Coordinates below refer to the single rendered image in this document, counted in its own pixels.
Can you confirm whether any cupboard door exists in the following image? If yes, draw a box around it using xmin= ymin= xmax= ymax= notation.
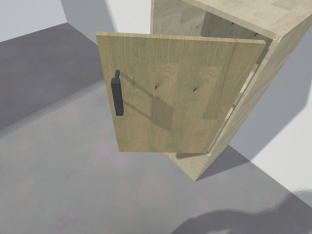
xmin=96 ymin=31 xmax=266 ymax=153

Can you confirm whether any handle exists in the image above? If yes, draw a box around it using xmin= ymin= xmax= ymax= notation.
xmin=110 ymin=70 xmax=124 ymax=116

